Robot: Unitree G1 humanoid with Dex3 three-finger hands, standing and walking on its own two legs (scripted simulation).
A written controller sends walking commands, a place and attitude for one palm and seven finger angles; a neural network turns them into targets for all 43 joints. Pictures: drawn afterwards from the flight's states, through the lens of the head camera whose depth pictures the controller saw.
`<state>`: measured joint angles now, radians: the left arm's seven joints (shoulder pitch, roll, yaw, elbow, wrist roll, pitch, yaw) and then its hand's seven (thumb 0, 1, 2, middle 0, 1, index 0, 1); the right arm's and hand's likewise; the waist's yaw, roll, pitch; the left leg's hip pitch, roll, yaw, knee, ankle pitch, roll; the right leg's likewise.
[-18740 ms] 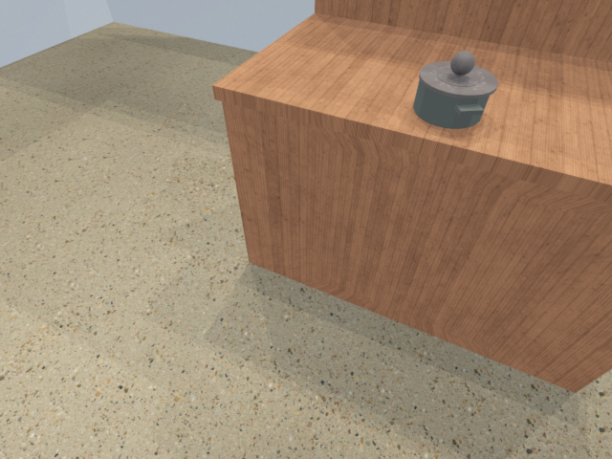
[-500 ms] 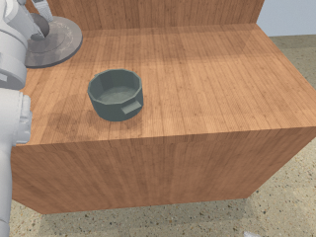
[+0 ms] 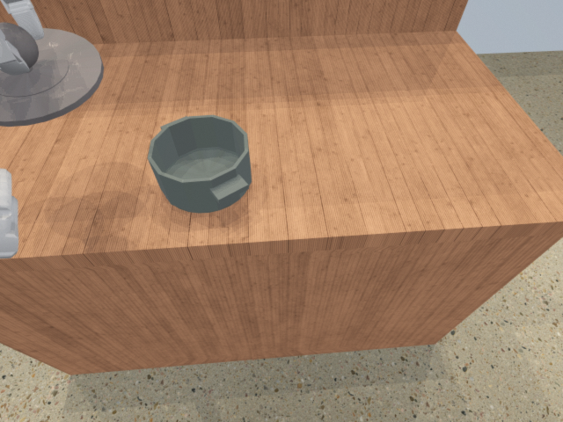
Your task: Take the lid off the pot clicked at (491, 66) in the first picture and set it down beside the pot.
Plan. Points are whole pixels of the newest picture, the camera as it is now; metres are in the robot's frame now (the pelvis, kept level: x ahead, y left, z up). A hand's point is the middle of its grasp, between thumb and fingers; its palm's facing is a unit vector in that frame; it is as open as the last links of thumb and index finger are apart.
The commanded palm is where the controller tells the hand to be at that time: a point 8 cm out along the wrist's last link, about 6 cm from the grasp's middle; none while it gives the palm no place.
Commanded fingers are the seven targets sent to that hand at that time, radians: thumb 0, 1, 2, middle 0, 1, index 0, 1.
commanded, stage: move the lid sideways beside the pot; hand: left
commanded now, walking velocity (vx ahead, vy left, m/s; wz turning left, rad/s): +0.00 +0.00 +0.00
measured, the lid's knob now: (11, 47) +0.50 +0.29 +0.27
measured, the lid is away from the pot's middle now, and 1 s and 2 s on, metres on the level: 0.18 0.24 0.23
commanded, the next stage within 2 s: lower the lid onto the table in 0.56 s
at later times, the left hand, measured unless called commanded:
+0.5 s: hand out of the picture +0.46 +0.33 +0.30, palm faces -0.15 -0.16 -0.98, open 8.1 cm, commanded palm +0.46 +0.33 +0.37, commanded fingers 0.00 0.67 0.91 -0.81 -1.10 -0.77 -1.08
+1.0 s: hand out of the picture +0.46 +0.33 +0.28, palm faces -0.21 -0.21 -0.95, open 8.1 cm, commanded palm +0.47 +0.33 +0.34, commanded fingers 0.00 0.67 0.91 -0.81 -1.10 -0.77 -1.08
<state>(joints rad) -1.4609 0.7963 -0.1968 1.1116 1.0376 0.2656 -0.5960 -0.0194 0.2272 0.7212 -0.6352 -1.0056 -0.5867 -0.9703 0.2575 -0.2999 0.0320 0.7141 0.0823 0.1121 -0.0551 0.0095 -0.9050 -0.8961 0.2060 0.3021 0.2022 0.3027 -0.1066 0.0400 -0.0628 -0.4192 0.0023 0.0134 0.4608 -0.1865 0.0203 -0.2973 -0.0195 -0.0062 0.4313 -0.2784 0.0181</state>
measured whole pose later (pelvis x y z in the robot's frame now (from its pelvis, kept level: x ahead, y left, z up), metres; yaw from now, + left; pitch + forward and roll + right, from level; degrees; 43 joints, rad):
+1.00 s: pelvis +0.00 +0.00 +0.00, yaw +0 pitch +9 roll -1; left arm -1.46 0.88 -0.16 1.20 1.05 0.27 -0.60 -0.02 0.23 0.72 -0.63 -1.01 -0.58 -0.97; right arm 0.27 -0.30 0.04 0.72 0.09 0.12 -0.05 0.01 -0.90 -0.90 0.21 0.30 0.20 0.30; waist -0.11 0.04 -0.05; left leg -0.43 0.00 0.01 0.48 -0.20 0.02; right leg -0.29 -0.02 -0.01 0.42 -0.27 0.02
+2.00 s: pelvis +0.00 +0.01 -0.01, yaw -1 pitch +10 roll -2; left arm -1.30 0.88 -0.09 1.21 1.02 0.14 -0.56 -0.02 0.24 0.72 -0.63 -1.01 -0.58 -0.97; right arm 0.28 -0.30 0.03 0.69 0.10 0.14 -0.06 0.01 -0.90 -0.90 0.21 0.30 0.20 0.30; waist -0.13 0.03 -0.05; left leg -0.49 0.02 0.02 0.55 -0.24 0.03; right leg -0.35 0.00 0.00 0.47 -0.30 0.02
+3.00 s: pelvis +0.00 +0.02 -0.01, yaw -1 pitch +13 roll -3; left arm -1.23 0.87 -0.09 1.23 1.00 0.04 -0.51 -0.02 0.24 0.72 -0.63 -1.01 -0.57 -0.97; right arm 0.32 -0.30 0.02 0.72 0.10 0.14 -0.09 0.01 -0.90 -0.90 0.21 0.30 0.20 0.30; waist -0.14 0.02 -0.07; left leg -0.61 0.02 0.02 0.65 -0.28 0.04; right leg -0.45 0.00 0.00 0.54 -0.32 0.04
